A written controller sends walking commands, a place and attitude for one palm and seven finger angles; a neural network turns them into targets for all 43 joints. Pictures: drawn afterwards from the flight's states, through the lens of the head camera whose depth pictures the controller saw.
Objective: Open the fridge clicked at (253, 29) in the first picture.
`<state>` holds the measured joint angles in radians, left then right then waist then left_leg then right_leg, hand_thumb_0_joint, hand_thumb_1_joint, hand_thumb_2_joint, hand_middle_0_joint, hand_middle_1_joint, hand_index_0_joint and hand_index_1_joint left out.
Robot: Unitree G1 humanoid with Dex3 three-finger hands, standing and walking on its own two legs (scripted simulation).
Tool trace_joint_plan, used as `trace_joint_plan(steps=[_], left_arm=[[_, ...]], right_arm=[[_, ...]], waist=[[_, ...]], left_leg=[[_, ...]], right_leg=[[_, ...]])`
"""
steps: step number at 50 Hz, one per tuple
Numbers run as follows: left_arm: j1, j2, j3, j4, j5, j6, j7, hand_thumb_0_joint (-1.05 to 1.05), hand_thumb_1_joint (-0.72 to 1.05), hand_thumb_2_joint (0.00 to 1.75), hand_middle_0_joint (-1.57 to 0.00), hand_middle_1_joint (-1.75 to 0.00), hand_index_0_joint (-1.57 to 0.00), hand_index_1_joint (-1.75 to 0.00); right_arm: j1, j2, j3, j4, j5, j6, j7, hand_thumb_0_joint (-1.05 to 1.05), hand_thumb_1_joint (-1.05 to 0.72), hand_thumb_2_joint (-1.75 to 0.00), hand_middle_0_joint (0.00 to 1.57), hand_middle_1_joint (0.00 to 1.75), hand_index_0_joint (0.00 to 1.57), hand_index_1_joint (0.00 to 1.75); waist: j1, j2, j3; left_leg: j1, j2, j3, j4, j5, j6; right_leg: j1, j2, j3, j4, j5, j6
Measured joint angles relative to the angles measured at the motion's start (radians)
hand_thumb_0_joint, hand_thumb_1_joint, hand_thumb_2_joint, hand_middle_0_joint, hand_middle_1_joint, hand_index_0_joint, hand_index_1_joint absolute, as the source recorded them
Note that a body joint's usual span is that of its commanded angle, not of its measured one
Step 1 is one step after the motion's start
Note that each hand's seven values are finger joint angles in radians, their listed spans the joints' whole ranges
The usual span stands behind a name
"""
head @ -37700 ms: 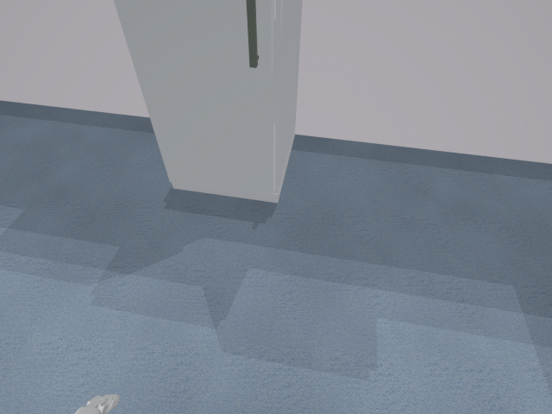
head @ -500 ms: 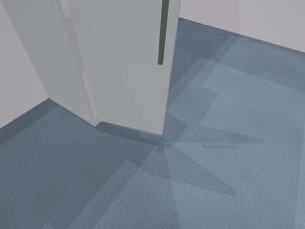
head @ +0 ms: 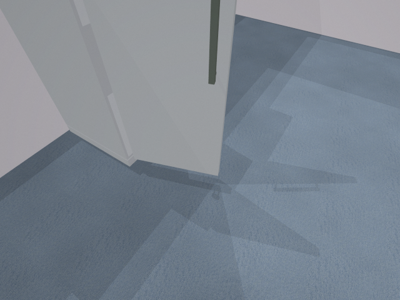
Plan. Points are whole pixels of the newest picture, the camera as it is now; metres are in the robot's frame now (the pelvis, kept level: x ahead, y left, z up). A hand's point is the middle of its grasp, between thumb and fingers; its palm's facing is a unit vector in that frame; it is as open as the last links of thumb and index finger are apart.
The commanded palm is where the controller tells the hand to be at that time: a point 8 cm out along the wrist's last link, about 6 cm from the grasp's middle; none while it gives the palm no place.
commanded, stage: look to check the result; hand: right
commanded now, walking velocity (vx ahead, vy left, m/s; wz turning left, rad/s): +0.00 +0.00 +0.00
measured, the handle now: (216, 8) +0.85 +0.01 +0.21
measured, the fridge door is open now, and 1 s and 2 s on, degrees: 71 71 71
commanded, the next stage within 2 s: stand and wait in 0.42 s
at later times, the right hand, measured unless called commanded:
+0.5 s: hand out of the picture +0.09 -0.24 -0.16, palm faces -0.03 +0.94 -0.34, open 7.3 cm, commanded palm none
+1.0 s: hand out of the picture +0.09 -0.23 -0.16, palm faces -0.03 +0.94 -0.34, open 7.3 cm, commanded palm none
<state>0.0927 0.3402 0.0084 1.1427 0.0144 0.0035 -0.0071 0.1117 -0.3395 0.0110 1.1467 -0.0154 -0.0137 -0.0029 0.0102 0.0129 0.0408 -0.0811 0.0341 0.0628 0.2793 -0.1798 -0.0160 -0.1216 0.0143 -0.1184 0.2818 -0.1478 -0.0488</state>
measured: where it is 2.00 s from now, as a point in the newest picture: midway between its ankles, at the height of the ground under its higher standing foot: outside the picture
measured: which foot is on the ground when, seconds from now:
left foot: down 0.00-1.00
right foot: down 0.00-1.00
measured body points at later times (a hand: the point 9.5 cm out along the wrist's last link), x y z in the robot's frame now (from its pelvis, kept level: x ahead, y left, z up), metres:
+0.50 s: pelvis +0.02 +0.01 +0.00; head +0.03 +0.01 +0.45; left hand +0.11 +0.30 -0.13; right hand +0.10 -0.29 -0.13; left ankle -0.02 +0.13 -0.75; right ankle +0.01 -0.08 -0.75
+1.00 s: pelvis +0.02 +0.02 +0.00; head +0.03 +0.02 +0.45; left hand +0.09 +0.32 -0.13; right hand +0.09 -0.28 -0.14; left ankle -0.02 +0.13 -0.75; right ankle +0.01 -0.08 -0.75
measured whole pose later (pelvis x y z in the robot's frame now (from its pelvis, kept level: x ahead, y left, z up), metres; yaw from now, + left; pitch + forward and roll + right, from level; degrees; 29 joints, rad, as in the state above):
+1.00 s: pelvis +0.02 +0.02 +0.00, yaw +0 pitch -1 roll +0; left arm 0.11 0.33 0.00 1.15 0.01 0.00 0.00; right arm 0.12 -0.34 0.01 1.15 -0.01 -0.02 -0.01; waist 0.01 0.01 0.03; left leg -0.02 0.01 0.07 0.24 -0.20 0.01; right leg -0.07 -0.01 -0.11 0.26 -0.17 -0.02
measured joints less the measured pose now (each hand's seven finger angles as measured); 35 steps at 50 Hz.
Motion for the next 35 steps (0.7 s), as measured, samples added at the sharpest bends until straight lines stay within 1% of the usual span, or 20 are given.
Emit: trace_joint_plan(steps=[15,35], left_arm=[[-0.016,-0.010,-0.007,-0.002,-0.002,-0.001,0.002,0.01,0.90,0.90,-0.20,-0.30,-0.21,-0.30],[-0.004,-0.004,-0.007,-0.002,-0.001,-0.001,0.004,0.01,0.90,0.90,-0.20,-0.30,-0.21,-0.30]], right_arm=[[0.002,-0.008,-0.001,0.003,0.002,-0.004,-0.006,0.00,-0.90,-0.90,0.21,0.30,0.21,0.30],[-0.001,-0.003,-0.003,-0.006,0.002,-0.007,-0.007,0.00,-0.90,-0.90,0.21,0.30,0.21,0.30]], waist=[[-0.007,-0.007,-0.002],[-0.004,-0.005,-0.009]], left_leg=[[0.034,-0.004,0.011,-0.021,-0.015,0.005],[0.056,-0.015,0.012,-0.033,-0.022,0.016]], right_leg=[[0.025,-0.002,0.011,-0.009,-0.017,0.009],[0.048,-0.011,0.014,-0.022,-0.021,0.023]])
